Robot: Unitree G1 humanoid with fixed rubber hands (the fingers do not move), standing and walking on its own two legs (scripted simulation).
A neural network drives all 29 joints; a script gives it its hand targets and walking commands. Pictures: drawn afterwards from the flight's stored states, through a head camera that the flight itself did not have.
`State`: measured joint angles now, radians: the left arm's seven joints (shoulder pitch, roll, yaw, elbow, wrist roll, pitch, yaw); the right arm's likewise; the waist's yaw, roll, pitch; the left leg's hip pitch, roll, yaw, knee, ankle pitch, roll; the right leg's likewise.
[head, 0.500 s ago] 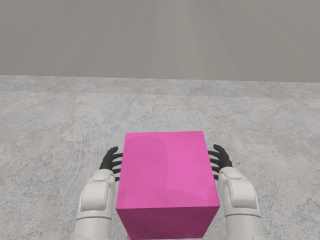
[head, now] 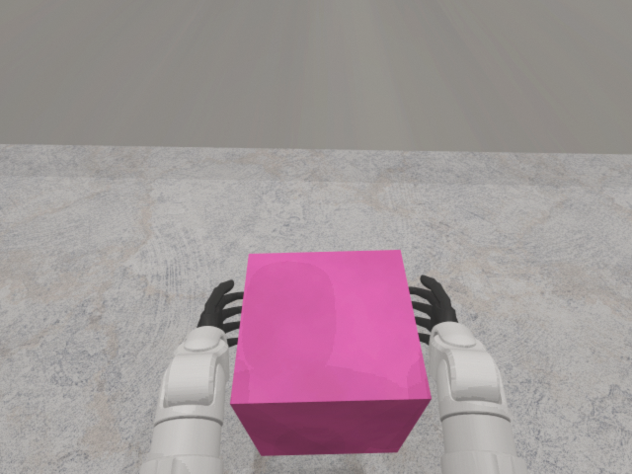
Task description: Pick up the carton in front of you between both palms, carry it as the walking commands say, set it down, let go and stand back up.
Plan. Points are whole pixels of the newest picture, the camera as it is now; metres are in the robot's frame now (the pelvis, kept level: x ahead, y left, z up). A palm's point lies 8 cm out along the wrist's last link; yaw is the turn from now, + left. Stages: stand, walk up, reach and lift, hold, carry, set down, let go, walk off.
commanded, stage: carry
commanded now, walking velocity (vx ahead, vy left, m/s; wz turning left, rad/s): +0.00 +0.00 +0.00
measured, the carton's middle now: (327, 358) +0.30 +0.00 -0.04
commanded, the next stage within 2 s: hold in 0.16 s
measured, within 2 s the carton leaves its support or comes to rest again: neither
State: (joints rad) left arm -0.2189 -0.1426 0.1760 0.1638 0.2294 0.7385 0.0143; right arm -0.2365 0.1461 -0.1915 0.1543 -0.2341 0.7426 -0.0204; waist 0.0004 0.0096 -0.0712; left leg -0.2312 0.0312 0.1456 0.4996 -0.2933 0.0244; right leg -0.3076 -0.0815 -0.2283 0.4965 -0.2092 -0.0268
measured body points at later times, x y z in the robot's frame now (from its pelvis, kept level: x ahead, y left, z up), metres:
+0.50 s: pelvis -0.03 +0.00 +0.01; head -0.06 -0.01 +0.46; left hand +0.28 +0.14 +0.04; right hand +0.27 -0.16 +0.04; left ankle -0.02 +0.10 -0.74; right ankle +0.03 -0.11 -0.74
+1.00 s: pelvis -0.05 -0.02 +0.00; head -0.11 -0.04 +0.45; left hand +0.25 +0.13 +0.05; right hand +0.26 -0.17 +0.05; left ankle -0.02 +0.10 -0.74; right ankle +0.03 -0.11 -0.74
